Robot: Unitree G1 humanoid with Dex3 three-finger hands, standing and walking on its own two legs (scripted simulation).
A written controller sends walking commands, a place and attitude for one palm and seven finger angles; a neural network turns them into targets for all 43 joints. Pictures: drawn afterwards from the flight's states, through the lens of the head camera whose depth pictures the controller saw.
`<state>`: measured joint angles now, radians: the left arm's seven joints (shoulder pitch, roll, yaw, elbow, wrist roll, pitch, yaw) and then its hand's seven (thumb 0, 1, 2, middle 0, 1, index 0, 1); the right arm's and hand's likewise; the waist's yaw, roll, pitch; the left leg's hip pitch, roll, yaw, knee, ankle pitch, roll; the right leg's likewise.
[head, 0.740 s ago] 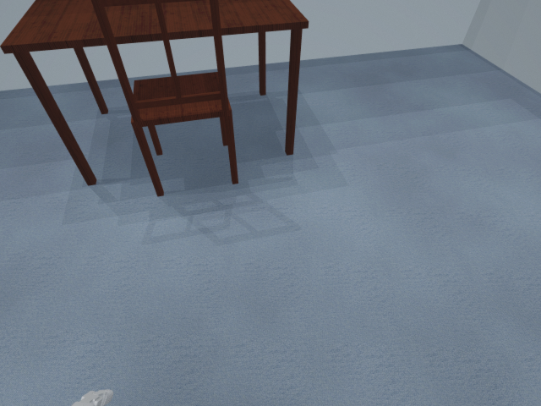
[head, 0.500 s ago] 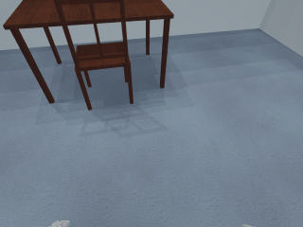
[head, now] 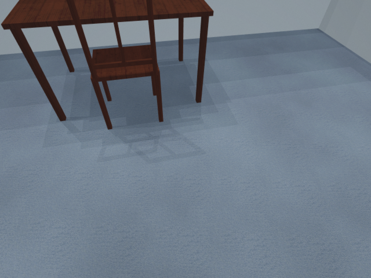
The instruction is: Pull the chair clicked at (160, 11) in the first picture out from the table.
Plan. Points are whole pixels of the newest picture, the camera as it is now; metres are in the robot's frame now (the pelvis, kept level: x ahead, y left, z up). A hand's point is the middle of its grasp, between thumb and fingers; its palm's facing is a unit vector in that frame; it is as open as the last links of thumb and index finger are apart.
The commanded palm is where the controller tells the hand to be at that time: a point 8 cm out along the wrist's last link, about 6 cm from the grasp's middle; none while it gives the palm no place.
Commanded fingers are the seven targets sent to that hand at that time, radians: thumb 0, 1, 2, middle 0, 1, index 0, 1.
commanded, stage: stand and wait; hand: left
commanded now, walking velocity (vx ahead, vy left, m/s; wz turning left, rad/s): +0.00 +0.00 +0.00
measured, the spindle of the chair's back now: (117, 32) +1.29 +0.45 -0.06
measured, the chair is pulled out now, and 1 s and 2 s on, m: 0.00 0.00 0.00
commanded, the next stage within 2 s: look at it before walking up in 0.08 s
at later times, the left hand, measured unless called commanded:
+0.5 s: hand out of the picture +0.08 +0.24 -0.15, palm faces -0.03 -0.95 -0.32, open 7.4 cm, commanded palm none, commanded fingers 0.00 0.90 0.90 -0.20 -0.30 -0.20 -0.30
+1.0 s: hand out of the picture +0.05 +0.22 -0.17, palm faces +0.01 -0.97 -0.26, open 7.4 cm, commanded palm none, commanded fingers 0.00 0.90 0.90 -0.20 -0.30 -0.20 -0.30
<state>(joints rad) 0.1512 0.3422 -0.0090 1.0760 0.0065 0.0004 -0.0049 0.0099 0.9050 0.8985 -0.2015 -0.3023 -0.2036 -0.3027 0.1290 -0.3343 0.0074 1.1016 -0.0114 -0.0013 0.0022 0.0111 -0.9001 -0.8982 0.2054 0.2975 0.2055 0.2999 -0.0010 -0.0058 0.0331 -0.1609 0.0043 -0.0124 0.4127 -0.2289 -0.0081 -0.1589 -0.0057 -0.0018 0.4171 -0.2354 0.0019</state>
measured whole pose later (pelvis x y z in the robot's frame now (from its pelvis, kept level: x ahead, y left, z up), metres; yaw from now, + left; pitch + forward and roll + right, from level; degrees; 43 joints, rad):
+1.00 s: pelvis +0.02 +0.00 +0.00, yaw +1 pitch -1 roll -1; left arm 0.25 0.28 0.00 1.08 0.02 0.01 -0.01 0.01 0.91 0.90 -0.20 -0.30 -0.20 -0.30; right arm 0.22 -0.28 0.01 1.12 -0.03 0.02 0.01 0.01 -0.90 -0.90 0.20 0.30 0.20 0.30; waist 0.00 0.00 -0.04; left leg -0.20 0.02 -0.01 0.55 -0.39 0.00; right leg -0.14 0.00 -0.02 0.45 -0.29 -0.01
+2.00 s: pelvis +0.43 +0.03 -0.01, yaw +10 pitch -1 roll -3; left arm 0.41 0.17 0.03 1.11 0.03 -0.07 0.01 0.00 0.92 0.90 -0.20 -0.30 -0.20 -0.30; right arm 0.13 -0.17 -0.05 1.00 -0.03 -0.02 0.04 0.01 -0.91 -0.90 0.20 0.30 0.20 0.30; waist 0.04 0.00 0.03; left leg -0.49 0.11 0.12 0.69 -0.20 0.02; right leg -0.01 -0.03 -0.27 0.41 -0.38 0.02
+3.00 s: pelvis +0.78 +0.08 +0.00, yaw +15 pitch -1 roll -1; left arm 0.37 0.13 0.03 1.11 0.02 -0.06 0.01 0.00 0.92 0.90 -0.20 -0.30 -0.20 -0.30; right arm 0.18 -0.19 -0.06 1.04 -0.03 -0.01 0.02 0.01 -0.91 -0.90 0.20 0.30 0.20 0.30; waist 0.02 0.02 0.02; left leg -0.49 0.11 0.08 0.76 -0.22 0.00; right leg -0.06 -0.03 -0.22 0.35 -0.27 -0.01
